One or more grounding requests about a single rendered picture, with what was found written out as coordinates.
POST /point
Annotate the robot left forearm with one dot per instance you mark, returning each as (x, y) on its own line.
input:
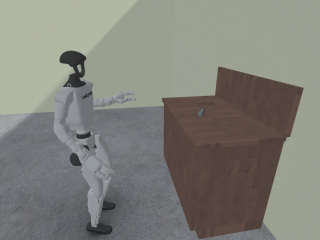
(103, 102)

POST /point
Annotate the left robot upper arm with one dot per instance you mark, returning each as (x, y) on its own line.
(91, 84)

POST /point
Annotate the robot right forearm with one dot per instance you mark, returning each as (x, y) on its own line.
(69, 139)

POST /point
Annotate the robot left foot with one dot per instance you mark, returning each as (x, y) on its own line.
(108, 205)

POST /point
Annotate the robot left shin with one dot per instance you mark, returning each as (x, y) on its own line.
(106, 185)

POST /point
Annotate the left robot hand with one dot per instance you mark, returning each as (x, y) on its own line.
(119, 97)

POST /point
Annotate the counter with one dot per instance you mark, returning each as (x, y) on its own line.
(223, 163)

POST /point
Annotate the right robot hand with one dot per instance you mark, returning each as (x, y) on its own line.
(93, 163)

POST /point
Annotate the right robot upper arm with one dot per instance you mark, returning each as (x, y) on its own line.
(63, 99)

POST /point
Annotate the tap lever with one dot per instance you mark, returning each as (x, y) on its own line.
(200, 112)

